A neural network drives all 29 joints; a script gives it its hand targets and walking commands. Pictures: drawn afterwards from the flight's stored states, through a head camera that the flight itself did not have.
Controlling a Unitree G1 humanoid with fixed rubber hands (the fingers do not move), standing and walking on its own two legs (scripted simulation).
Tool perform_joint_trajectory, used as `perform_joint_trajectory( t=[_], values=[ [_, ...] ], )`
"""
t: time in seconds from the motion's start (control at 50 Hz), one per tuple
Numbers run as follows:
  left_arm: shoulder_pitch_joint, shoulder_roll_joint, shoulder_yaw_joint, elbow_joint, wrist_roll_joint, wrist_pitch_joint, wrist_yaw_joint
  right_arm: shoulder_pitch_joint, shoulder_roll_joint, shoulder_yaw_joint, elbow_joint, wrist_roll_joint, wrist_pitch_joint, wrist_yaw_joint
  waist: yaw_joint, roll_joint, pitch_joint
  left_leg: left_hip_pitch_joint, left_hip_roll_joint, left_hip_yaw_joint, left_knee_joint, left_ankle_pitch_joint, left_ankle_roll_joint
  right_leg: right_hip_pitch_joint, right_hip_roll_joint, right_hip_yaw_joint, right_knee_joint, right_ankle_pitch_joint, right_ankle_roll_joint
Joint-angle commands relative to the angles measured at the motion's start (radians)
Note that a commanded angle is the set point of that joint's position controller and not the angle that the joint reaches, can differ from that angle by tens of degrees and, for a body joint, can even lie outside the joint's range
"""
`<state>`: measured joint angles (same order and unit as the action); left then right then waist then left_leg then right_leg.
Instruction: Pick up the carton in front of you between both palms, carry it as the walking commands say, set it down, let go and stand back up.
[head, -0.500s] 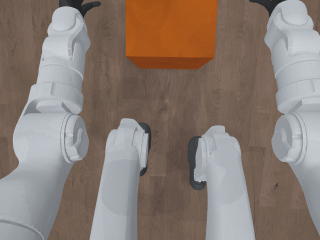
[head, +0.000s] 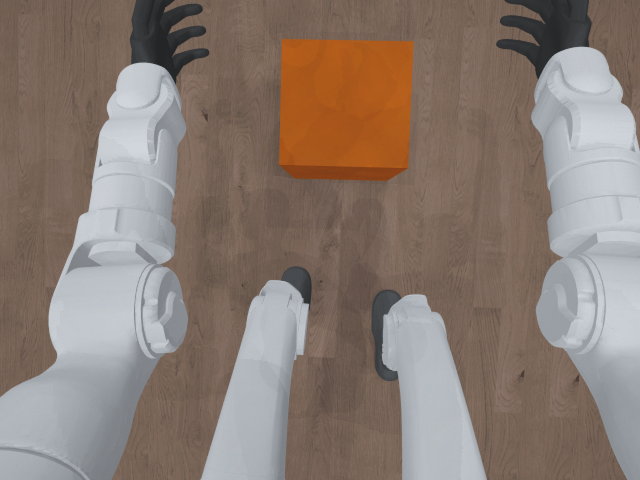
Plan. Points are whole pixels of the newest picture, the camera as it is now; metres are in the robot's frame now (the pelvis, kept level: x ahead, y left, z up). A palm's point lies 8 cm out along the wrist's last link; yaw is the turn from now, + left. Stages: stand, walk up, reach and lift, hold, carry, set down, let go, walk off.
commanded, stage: set down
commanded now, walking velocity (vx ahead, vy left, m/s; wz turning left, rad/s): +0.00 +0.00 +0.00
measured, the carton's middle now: (343, 122) +0.55 +0.03 -0.47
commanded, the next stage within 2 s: let go in 0.06 s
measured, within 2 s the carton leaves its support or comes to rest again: neither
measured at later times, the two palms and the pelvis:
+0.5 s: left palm (53, 156) +0.40 +0.25 +0.01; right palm out of the picture +0.42 -0.20 +0.01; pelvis +0.05 +0.02 +0.12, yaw +0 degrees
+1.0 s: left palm out of the picture +0.25 +0.24 +0.11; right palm out of the picture +0.27 -0.23 +0.11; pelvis +0.09 +0.00 +0.18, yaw +1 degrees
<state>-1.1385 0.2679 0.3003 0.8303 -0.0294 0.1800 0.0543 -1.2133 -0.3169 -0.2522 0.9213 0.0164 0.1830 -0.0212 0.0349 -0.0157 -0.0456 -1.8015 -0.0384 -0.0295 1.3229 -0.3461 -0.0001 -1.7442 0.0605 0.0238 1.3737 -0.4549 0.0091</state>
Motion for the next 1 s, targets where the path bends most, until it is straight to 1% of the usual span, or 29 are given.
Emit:
perform_joint_trajectory(
  t=[0.0, 0.02, 0.1, 0.16, 0.2, 0.24, 0.26, 0.28, 0.3, 0.32, 0.34, 0.36, 0.38, 0.4, 0.42, 0.44, 0.46, 0.48, 0.5, 0.64, 0.66, 0.68, 0.72, 0.76, 0.82, 0.84, 0.88, 0.92, 0.98],
  values=[
    [-0.205, 0.057, -0.012, -0.054, -0.018, -0.015, -0.006, -0.271, -0.116, -0.016, -0.13, -0.031, -0.038, 0.016, -0.044, -0.088, -0.996, 0.782, -0.02, 0.012, -0.141, 0.352, -0.023, 0.438, 0.02, -0.079, -0.213, 0.293, 0.044],
    [-0.255, 0.109, 0.02, -0.109, 0.007, -0.025, 0.0, -0.257, -0.147, -0.029, -0.126, 0.001, -0.042, 0.021, 0.053, 0.032, -1.053, 0.877, -0.019, 0.032, -0.152, 0.359, -0.042, 0.415, 0.014, -0.043, -0.224, 0.271, 0.022],
    [-0.103, 0.004, 0.003, -0.055, 0.031, -0.034, -0.027, -0.111, -0.048, -0.046, -0.055, -0.058, -0.04, 0.028, -0.03, -0.015, -0.962, 0.862, -0.02, 0.028, -0.251, 0.447, -0.03, 0.533, 0.013, -0.045, -0.321, 0.412, 0.03],
    [-0.039, 0.053, 0.055, -0.132, 0.093, -0.035, -0.032, -0.045, -0.083, -0.042, -0.119, -0.101, -0.038, 0.028, 0.041, -0.006, -1.044, 1.004, -0.02, 0.051, -0.283, 0.469, -0.031, 0.586, 0.012, -0.011, -0.397, 0.376, 0.027],
    [0.037, 0.061, 0.016, -0.195, 0.115, -0.039, -0.053, 0.05, -0.036, -0.052, -0.215, -0.138, -0.046, 0.027, -0.021, 0.0, -1.01, 1.009, -0.007, 0.025, -0.33, 0.487, -0.022, 0.654, 0.013, -0.016, -0.416, 0.445, 0.015],
    [0.167, 0.046, 0.005, -0.213, 0.115, -0.038, -0.064, 0.134, -0.012, -0.039, -0.273, -0.136, -0.044, 0.029, 0.021, -0.01, -0.973, 1.046, -0.014, 0.023, -0.385, 0.489, -0.014, 0.747, 0.009, -0.027, -0.437, 0.433, 0.022],
    [0.157, 0.084, -0.013, -0.284, 0.163, -0.041, -0.072, 0.21, -0.081, -0.135, -0.287, -0.16, -0.048, 0.028, -0.051, 0.074, -1.011, 1.176, 0.0, 0.021, -0.383, 0.487, -0.021, 0.673, 0.004, -0.039, -0.475, 0.411, 0.024],
    [0.263, 0.044, -0.008, -0.273, 0.132, -0.04, -0.079, 0.274, -0.007, -0.009, -0.258, -0.131, -0.039, 0.038, 0.066, 0.039, -1.025, 1.25, -0.016, 0.025, -0.427, 0.529, -0.016, 0.774, 0.012, -0.02, -0.509, 0.401, 0.015],
    [0.301, 0.043, -0.026, -0.343, 0.13, -0.048, -0.083, 0.352, -0.035, -0.036, -0.298, -0.136, -0.054, 0.033, -0.022, 0.028, -1.028, 1.227, 0.004, 0.0, -0.408, 0.68, -0.018, 0.808, 0.006, -0.014, -0.507, 0.584, 0.017],
    [0.338, 0.076, -0.019, -0.318, 0.148, -0.065, -0.088, 0.29, -0.022, -0.041, -0.396, -0.109, -0.07, 0.03, 0.046, 0.022, -0.959, 1.265, 0.004, -0.001, -0.423, 0.556, 0.0, 0.777, 0.003, -0.022, -0.524, 0.446, 0.032],
    [0.35, 0.053, -0.053, -0.341, 0.158, -0.068, -0.087, 0.356, -0.049, -0.055, -0.368, -0.123, -0.083, 0.044, -0.007, 0.068, -0.923, 1.32, 0.001, 0.008, -0.44, 0.504, -0.009, 0.733, 0.003, -0.044, -0.532, 0.38, 0.031],
    [0.418, -0.025, -0.087, -0.256, 0.098, -0.075, -0.093, 0.408, -0.003, -0.006, -0.316, -0.113, -0.087, 0.052, -0.016, 0.001, -0.815, 1.304, 0.022, -0.007, -0.479, 0.519, -0.008, 0.725, -0.001, -0.052, -0.57, 0.369, 0.03],
    [0.435, 0.006, -0.063, -0.338, 0.117, -0.089, -0.094, 0.489, 0.016, 0.022, -0.327, -0.082, -0.095, 0.05, 0.017, 0.061, -0.78, 1.298, 0.002, 0.008, -0.498, 0.48, -0.019, 0.769, -0.007, -0.012, -0.604, 0.355, 0.016],
    [0.495, -0.003, -0.11, -0.321, 0.088, -0.091, -0.104, 0.455, -0.048, -0.061, -0.44, -0.132, -0.118, 0.043, -0.077, -0.013, -0.788, 1.281, 0.012, -0.016, -0.498, 0.471, -0.008, 0.818, -0.013, -0.03, -0.606, 0.391, 0.021],
    [0.472, 0.021, -0.086, -0.332, 0.093, -0.114, -0.102, 0.496, 0.07, 0.055, -0.358, -0.059, -0.113, 0.047, 0.06, 0.035, -0.761, 1.337, 0.011, -0.009, -0.515, 0.584, -0.007, 0.794, -0.009, 0.0, -0.616, 0.423, 0.024],
    [0.554, 0.023, -0.1, -0.345, 0.094, -0.11, -0.107, 0.61, 0.01, 0.008, -0.335, -0.108, -0.126, 0.049, -0.054, 0.005, -0.796, 1.364, 0.008, -0.019, -0.529, 0.474, -0.013, 0.862, -0.01, -0.024, -0.623, 0.353, 0.022],
    [0.575, -0.002, -0.106, -0.42, 0.075, -0.122, -0.109, 0.64, 0.062, 0.064, -0.399, -0.06, -0.134, 0.043, 0.026, 0.074, -0.858, 1.475, 0.001, -0.01, -0.532, 0.578, -0.016, 0.893, -0.004, -0.01, -0.641, 0.387, 0.008],
    [0.695, 0.026, -0.096, -0.333, 0.09, -0.125, -0.099, 0.677, -0.024, 0.0, -0.387, -0.091, -0.14, 0.047, -0.02, 0.03, -0.746, 1.473, 0.025, -0.035, -0.538, 0.61, -0.016, 0.835, 0.004, -0.032, -0.639, 0.407, 0.022],
    [0.719, 0.027, -0.083, -0.375, 0.084, -0.131, -0.103, 0.709, 0.026, 0.076, -0.448, -0.064, -0.154, 0.046, 0.025, 0.008, -0.72, 1.422, 0.013, -0.018, -0.553, 0.569, -0.012, 0.952, -0.012, 0.012, -0.689, 0.436, 0.006],
    [0.964, -0.024, -0.178, -0.374, 0.034, -0.189, -0.092, 1.05, 0.009, 0.064, -0.382, -0.086, -0.207, 0.053, -0.04, 0.039, -0.608, 1.618, 0.036, -0.058, -0.648, 0.697, -0.02, 1.064, -0.009, -0.004, -0.763, 0.472, 0.0],
    [1.006, 0.032, -0.144, -0.392, 0.067, -0.184, -0.086, 1.028, 0.008, 0.093, -0.424, -0.039, -0.21, 0.058, 0.024, 0.029, -0.585, 1.673, 0.033, -0.059, -0.659, 0.622, -0.018, 1.061, -0.014, -0.002, -0.784, 0.397, 0.006],
    [1.041, 0.022, -0.165, -0.434, 0.038, -0.196, -0.09, 1.048, -0.023, 0.033, -0.471, -0.09, -0.211, 0.054, -0.054, -0.018, -0.456, 1.606, 0.04, -0.059, -0.715, 0.55, -0.028, 1.06, 0.006, -0.03, -0.795, 0.362, 0.008],
    [1.163, -0.003, -0.21, -0.387, 0.032, -0.193, -0.094, 1.181, 0.073, 0.143, -0.416, -0.025, -0.203, 0.063, 0.003, 0.079, -0.383, 1.61, 0.025, -0.014, -0.757, 0.505, -0.034, 1.213, -0.026, -0.016, -0.835, 0.386, 0.004],
    [1.289, -0.007, -0.224, -0.328, 0.012, -0.202, -0.09, 1.256, 0.041, 0.144, -0.406, -0.031, -0.212, 0.062, -0.025, -0.007, -0.354, 1.603, 0.023, -0.025, -0.769, 0.598, -0.026, 1.285, -0.014, -0.007, -0.846, 0.523, 0.011],
    [1.313, 0.002, -0.263, -0.417, 0.003, -0.206, -0.094, 1.286, -0.01, 0.152, -0.479, -0.033, -0.22, 0.076, -0.033, 0.032, -0.221, 1.705, 0.024, -0.012, -0.831, 0.504, -0.039, 1.313, -0.004, -0.01, -0.923, 0.36, 0.008],
    [1.208, 0.04, -0.228, -0.496, 0.006, -0.216, -0.094, 1.253, 0.028, 0.136, -0.542, -0.045, -0.221, 0.08, -0.029, -0.072, -0.216, 1.753, 0.028, -0.041, -0.88, 0.447, -0.006, 1.345, -0.01, -0.022, -0.943, 0.375, 0.009],
    [1.27, 0.055, -0.214, -0.516, 0.016, -0.204, -0.108, 1.331, 0.011, 0.158, -0.533, -0.021, -0.205, 0.08, -0.025, 0.051, -0.198, 1.724, 0.003, 0.005, -0.873, 0.342, -0.023, 1.479, -0.021, 0.007, -0.959, 0.347, 0.005],
    [1.381, 0.019, -0.223, -0.509, 0.015, -0.181, -0.114, 1.393, 0.0, 0.15, -0.559, -0.033, -0.188, 0.077, -0.015, 0.007, -0.15, 1.729, 0.006, 0.004, -0.902, 0.46, -0.027, 1.529, -0.027, 0.006, -0.997, 0.456, 0.003],
    [1.328, 0.088, -0.21, -0.493, 0.04, -0.142, -0.118, 1.394, -0.024, 0.143, -0.587, -0.042, -0.166, 0.088, -0.055, 0.009, 0.001, 1.777, -0.004, 0.031, -0.916, 0.284, -0.022, 1.485, -0.035, -0.012, -1.038, 0.301, -0.005]
  ],
)
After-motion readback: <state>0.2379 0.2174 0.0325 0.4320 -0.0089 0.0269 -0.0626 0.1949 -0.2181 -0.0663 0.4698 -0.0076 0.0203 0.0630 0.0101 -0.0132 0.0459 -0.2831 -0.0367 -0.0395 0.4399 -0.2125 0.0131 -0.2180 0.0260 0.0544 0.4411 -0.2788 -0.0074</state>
